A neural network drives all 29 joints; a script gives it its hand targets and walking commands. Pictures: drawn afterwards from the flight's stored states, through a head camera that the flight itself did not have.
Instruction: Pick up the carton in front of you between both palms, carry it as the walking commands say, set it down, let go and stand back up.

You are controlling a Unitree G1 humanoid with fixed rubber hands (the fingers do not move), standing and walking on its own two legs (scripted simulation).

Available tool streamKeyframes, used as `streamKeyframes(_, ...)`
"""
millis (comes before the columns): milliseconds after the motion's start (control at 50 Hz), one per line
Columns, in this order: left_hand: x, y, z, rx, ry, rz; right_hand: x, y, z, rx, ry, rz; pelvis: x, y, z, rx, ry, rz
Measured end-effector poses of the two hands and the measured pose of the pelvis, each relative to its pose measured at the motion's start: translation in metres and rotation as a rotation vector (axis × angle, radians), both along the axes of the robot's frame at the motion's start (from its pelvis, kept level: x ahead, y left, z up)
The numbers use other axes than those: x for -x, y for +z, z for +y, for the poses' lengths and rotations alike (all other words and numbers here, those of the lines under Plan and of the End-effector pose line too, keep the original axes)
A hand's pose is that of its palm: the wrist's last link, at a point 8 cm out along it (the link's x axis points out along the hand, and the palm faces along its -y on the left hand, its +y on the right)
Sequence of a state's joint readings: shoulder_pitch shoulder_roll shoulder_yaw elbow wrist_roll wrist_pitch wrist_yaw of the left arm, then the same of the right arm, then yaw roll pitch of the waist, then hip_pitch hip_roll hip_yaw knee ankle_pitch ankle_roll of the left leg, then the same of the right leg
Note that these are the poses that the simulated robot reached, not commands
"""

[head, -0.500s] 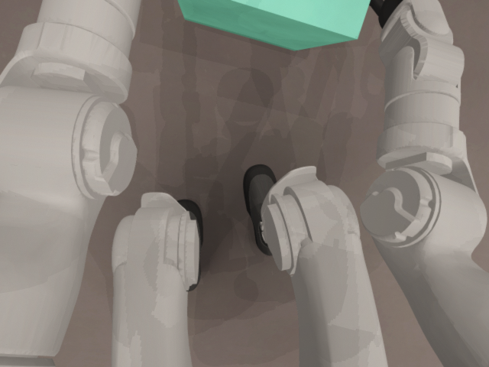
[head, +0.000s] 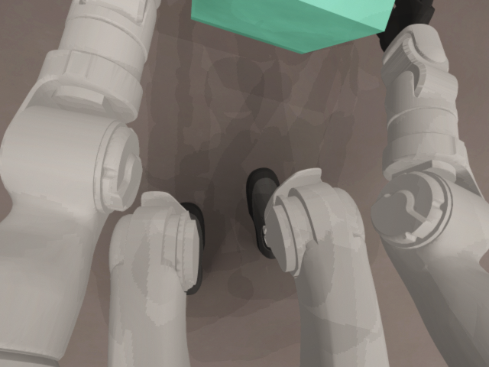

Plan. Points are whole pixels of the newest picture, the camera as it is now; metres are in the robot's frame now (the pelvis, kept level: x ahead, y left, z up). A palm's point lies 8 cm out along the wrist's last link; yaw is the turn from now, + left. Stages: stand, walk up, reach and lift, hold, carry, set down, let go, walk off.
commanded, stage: set down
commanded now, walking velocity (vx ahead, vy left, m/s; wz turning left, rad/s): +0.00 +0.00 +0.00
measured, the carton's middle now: out of the picture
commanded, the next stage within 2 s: let go in 1.20 s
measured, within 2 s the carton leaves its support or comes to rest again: neither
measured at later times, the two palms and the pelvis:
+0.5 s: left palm out of the picture +0.61 +0.05 -0.07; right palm out of the picture +0.48 -0.30 -0.08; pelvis -0.02 -0.04 +0.03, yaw +4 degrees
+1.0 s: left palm out of the picture +0.60 +0.10 +0.08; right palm out of the picture +0.49 -0.28 +0.10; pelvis -0.01 +0.01 +0.16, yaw +0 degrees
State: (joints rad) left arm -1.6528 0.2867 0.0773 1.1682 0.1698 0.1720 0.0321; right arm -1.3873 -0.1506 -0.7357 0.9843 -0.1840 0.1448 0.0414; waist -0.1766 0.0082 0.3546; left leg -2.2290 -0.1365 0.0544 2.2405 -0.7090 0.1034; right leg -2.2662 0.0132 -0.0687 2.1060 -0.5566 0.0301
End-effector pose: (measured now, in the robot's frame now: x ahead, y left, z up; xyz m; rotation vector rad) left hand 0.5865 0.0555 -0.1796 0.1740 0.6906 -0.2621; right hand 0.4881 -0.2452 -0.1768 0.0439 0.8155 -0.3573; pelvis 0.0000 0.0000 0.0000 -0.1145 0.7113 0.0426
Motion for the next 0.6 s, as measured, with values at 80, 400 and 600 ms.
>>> streamKeyframes(80,0.027,-0.035,0.028,-0.088,0.042,0.094,0.033,-0.019,-0.018,0.026,-0.061,0.078,0.007,-0.001,-0.006,-0.008,0.011,-0.021)
streamKeyframes(400,-0.024,0.082,0.010,-0.071,0.123,-0.053,0.000,0.034,-0.024,-0.057,-0.035,-0.105,0.036,0.002,-0.038,-0.079,0.003,-0.161)
streamKeyframes(600,-0.023,0.140,-0.001,-0.032,0.071,-0.011,0.005,0.145,-0.063,0.026,-0.066,-0.163,0.014,0.061,-0.042,-0.088,-0.034,-0.070)
